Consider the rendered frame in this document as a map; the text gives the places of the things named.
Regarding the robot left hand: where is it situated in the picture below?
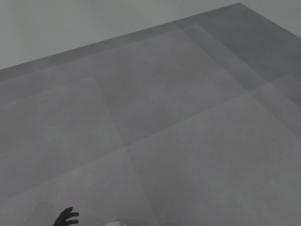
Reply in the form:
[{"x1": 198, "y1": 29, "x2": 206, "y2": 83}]
[{"x1": 53, "y1": 207, "x2": 79, "y2": 226}]

